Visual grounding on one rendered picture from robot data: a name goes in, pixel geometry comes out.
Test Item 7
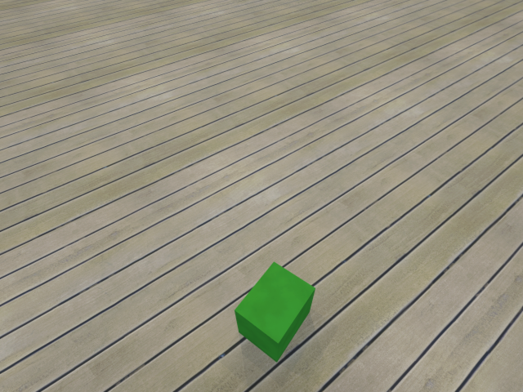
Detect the carton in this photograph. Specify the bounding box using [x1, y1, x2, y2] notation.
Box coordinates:
[235, 262, 315, 362]

